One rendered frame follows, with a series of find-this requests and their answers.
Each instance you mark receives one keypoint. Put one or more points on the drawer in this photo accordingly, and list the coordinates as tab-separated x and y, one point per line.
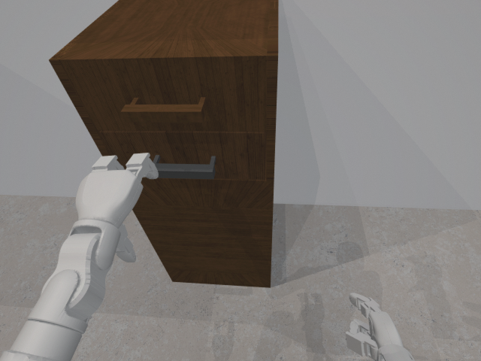
239	155

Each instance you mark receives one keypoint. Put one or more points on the left robot hand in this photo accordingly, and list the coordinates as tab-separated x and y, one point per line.
110	192

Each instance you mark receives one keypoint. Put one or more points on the left robot forearm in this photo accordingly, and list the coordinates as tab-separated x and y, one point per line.
70	296

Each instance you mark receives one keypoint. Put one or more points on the right robot hand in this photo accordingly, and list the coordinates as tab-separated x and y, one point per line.
365	339

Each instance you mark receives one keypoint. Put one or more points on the handle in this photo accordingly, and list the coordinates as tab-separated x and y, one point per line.
187	171
163	113

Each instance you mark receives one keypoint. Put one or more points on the cabinet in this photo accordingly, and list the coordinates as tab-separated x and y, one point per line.
222	54

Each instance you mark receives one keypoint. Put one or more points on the right robot forearm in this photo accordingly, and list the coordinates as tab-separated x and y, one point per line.
393	352

